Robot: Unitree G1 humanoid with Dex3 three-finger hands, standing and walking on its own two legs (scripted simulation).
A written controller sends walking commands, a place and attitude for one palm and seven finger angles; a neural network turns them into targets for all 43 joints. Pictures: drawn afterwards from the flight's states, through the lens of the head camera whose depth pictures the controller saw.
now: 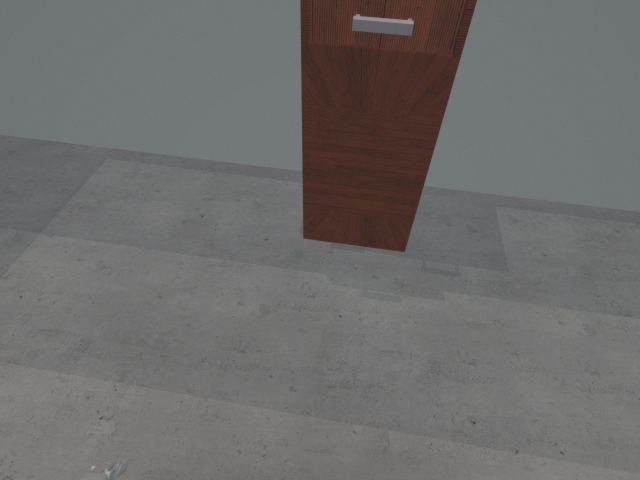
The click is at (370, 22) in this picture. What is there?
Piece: drawer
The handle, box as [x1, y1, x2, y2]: [352, 14, 413, 35]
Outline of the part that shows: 353,17 352,30 411,35 413,21 411,20 411,18 408,18 407,20 364,17 360,16 359,14 356,14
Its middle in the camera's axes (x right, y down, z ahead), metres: +0.16 -0.55 +0.98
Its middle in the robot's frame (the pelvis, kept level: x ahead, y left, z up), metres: +1.12 -0.10 +0.13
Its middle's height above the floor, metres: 0.90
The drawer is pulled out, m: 0.00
